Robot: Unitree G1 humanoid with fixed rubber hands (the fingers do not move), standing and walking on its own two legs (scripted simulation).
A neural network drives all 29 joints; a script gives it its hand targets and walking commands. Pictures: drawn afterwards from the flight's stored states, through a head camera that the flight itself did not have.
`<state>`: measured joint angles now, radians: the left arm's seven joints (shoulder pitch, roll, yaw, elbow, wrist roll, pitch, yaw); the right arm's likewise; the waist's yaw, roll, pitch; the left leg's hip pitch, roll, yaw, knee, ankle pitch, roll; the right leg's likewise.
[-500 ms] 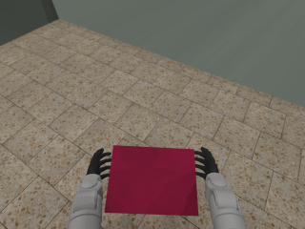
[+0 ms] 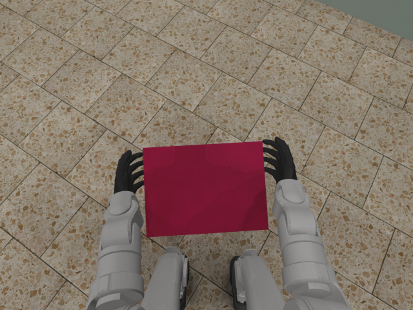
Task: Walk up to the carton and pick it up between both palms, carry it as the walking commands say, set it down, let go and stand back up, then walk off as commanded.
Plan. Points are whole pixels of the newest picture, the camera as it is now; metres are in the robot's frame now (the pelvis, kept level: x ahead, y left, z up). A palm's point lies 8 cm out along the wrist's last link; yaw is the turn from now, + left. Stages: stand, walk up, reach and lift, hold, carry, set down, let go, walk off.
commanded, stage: set down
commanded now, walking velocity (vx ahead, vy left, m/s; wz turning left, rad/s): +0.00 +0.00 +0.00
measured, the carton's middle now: (204, 185) +0.38 +0.02 -0.16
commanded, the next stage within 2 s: none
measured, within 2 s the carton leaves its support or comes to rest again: neither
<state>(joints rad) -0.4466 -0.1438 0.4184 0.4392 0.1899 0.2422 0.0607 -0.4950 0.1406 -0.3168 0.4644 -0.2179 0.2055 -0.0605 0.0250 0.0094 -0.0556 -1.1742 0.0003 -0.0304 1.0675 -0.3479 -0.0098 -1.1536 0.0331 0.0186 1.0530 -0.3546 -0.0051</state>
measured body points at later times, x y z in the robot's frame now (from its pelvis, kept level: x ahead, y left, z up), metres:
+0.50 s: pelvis -0.03 -0.01 -0.09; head +0.19 -0.01 +0.30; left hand +0.38 +0.18 -0.16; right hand +0.41 -0.13 -0.15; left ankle +0.07 +0.12 -0.65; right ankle +0.07 -0.12 -0.65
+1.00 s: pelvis -0.04 +0.00 -0.16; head +0.23 +0.00 +0.20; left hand +0.40 +0.18 -0.25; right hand +0.43 -0.13 -0.24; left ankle +0.07 +0.12 -0.65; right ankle +0.07 -0.12 -0.65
